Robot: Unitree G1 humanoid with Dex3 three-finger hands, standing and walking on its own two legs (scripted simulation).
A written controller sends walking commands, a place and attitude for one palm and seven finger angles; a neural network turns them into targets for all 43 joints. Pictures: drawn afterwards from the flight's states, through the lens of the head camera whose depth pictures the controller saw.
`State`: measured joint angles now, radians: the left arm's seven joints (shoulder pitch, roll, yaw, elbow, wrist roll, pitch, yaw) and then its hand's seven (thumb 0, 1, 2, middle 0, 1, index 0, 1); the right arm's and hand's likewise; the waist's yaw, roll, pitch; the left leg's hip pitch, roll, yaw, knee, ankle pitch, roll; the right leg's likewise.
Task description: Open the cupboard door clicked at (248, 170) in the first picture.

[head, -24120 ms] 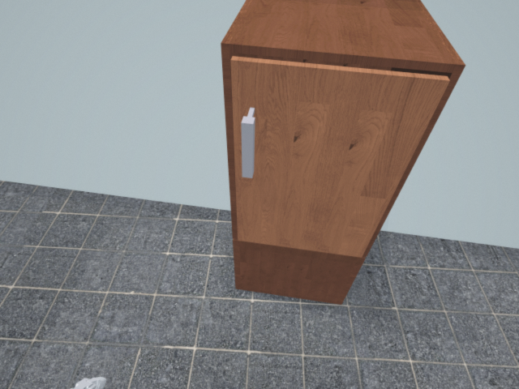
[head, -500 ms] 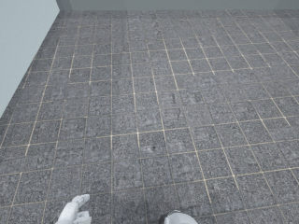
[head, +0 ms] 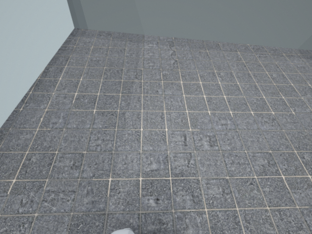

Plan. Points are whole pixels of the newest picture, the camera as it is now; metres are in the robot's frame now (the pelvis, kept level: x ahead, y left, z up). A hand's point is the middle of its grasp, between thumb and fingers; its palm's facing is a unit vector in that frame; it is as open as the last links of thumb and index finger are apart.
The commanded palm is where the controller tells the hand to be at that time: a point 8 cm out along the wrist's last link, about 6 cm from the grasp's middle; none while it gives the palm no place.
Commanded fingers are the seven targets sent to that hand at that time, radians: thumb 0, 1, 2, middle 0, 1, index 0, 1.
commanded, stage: turn to face it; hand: left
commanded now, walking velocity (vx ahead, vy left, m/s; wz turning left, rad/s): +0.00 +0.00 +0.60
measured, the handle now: out of the picture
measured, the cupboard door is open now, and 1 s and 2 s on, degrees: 41 41 41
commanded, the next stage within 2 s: none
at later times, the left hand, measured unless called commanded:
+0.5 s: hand (88, 220) +0.18 +0.20 -0.14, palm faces +0.23 -0.94 -0.23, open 7.4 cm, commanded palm none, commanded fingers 0.00 0.90 0.90 -0.20 -0.30 -0.20 -0.30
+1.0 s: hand out of the picture +0.00 +0.10 -0.15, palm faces +0.58 -0.77 -0.27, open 7.4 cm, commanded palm none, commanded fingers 0.00 0.90 0.90 -0.20 -0.30 -0.20 -0.30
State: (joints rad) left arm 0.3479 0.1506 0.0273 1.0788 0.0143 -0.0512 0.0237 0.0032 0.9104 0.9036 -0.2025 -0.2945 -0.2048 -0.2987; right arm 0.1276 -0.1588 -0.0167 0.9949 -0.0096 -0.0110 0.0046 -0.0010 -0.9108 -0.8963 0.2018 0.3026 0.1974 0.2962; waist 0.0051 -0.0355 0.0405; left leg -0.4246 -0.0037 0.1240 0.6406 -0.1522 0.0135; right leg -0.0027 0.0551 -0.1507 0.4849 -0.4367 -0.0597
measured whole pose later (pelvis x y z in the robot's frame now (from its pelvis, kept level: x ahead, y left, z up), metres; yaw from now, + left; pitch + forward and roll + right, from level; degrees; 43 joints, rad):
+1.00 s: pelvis +0.10 -0.07 +0.01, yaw +35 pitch +0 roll +2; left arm 0.30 0.21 0.04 0.92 0.03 0.00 0.02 0.00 0.90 0.90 -0.20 -0.29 -0.21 -0.30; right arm 0.05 -0.26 -0.07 0.91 -0.01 0.08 0.03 0.00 -0.91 -0.90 0.20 0.30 0.20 0.30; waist 0.02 -0.02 0.12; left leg -0.42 0.04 0.07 0.86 -0.42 -0.07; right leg -0.16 -0.10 -0.25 0.51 -0.34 -0.03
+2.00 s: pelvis +0.10 -0.05 -0.01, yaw +72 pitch +0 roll +0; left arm 0.24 0.27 0.06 0.91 0.02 0.04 0.01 0.00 0.90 0.90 -0.21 -0.29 -0.21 -0.30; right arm 0.09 -0.25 -0.07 0.88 -0.01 0.03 0.03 0.00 -0.91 -0.90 0.20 0.30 0.20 0.30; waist 0.01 -0.08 0.12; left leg -0.35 0.00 0.07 0.66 -0.29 0.03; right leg -0.31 -0.16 -0.15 0.87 -0.53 0.07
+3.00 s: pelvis +0.11 -0.05 +0.01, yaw +107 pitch +0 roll -1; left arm 0.21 0.29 0.08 0.92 0.02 0.07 0.01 0.01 0.91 0.90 -0.20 -0.29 -0.20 -0.30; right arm 0.11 -0.22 -0.05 0.88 -0.02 0.02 0.00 0.00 -0.91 -0.90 0.20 0.30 0.20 0.30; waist 0.02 -0.07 0.10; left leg -0.32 -0.02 0.01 0.57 -0.25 0.04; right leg -0.46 -0.10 -0.03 1.10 -0.46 0.08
